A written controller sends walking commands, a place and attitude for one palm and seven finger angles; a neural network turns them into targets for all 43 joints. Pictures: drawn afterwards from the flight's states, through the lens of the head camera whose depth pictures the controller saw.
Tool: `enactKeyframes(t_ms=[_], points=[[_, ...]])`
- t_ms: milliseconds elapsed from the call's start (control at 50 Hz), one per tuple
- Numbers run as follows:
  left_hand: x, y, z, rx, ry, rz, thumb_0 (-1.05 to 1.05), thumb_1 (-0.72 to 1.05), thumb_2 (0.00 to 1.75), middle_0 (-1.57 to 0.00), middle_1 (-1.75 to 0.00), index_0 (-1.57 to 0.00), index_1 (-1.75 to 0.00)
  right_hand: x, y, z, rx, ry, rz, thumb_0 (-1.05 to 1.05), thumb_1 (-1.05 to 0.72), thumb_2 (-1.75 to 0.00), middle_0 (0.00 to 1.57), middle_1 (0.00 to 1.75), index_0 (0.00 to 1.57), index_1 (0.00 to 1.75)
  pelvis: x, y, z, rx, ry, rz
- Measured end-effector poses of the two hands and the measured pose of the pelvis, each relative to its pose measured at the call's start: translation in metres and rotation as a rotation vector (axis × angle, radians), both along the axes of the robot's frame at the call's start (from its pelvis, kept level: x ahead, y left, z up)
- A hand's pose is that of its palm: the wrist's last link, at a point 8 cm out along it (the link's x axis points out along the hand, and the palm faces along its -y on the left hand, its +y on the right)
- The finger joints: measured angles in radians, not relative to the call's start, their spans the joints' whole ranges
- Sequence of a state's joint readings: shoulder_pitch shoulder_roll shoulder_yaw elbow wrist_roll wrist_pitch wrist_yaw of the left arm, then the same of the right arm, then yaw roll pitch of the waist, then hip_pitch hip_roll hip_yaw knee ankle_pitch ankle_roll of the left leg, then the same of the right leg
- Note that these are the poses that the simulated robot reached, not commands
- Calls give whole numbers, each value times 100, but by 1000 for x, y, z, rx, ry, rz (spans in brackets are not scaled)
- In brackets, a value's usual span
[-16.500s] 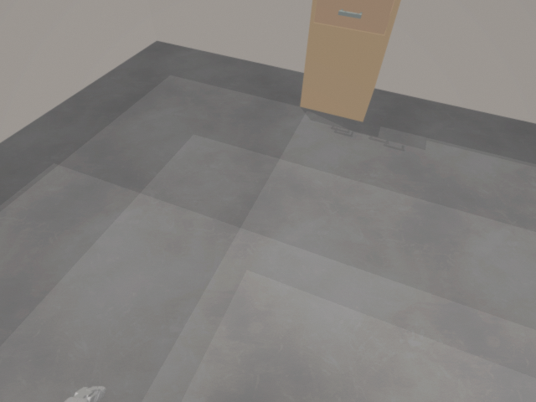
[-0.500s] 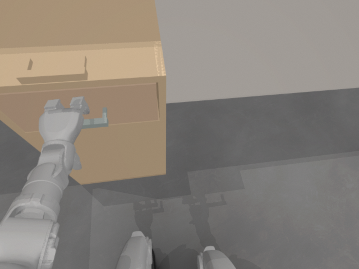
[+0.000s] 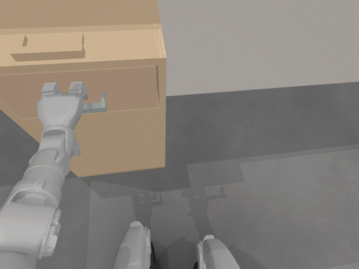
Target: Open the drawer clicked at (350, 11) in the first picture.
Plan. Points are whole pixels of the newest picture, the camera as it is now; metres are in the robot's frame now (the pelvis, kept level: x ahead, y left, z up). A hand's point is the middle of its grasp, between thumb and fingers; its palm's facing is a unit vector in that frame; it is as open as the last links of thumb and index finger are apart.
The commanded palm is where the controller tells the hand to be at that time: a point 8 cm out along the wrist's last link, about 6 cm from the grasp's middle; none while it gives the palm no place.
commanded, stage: lower the fingers behind the handle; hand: left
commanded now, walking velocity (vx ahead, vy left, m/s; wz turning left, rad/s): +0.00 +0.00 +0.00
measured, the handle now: (82, 103) +0.51 +0.25 -0.02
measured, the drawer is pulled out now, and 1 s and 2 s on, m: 0.00 0.00 0.00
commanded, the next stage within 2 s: lift the fingers back up to retry in 0.34 s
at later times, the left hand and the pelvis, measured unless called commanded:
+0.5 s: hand (70, 118) +0.46 +0.27 -0.01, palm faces -0.01 +0.00 -1.00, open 13.8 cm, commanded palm +0.45 +0.24 +0.02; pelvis -0.01 +0.00 -0.01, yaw +0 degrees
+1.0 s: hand (60, 110) +0.46 +0.27 +0.03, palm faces -0.03 -0.06 -1.00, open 13.8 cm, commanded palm +0.44 +0.26 +0.09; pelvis +0.02 +0.00 +0.05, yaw +0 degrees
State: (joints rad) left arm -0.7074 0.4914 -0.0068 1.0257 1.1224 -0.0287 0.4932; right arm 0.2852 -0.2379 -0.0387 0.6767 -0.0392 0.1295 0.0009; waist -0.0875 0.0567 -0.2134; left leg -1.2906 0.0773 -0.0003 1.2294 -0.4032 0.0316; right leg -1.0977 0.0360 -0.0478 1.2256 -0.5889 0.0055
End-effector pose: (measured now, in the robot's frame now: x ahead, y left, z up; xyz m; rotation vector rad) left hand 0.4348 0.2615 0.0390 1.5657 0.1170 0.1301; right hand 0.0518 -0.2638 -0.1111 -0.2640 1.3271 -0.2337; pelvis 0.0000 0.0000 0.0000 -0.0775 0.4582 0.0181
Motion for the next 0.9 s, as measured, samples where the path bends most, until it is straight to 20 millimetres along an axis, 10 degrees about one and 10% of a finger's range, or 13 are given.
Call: enactKeyframes(t_ms=[520, 900], points=[[5, 1, 3, -8, 22, 5, 0, -49, 30, -27, -138, -32, -121, -12, -2, -9, -3, -5, -1, 0, -91, -90, 21, 30, 21, 30, -9, -3, -8, 0, 8, -1], [1, 5, 26, -69, 46, -22, 0, -49, 30, -31, -122, -32, -120, -1, 1, 35, -21, 17, -50, 0, -91, -90, 21, 30, 21, 30, 16, 2, 35, 2, -44, -2]])
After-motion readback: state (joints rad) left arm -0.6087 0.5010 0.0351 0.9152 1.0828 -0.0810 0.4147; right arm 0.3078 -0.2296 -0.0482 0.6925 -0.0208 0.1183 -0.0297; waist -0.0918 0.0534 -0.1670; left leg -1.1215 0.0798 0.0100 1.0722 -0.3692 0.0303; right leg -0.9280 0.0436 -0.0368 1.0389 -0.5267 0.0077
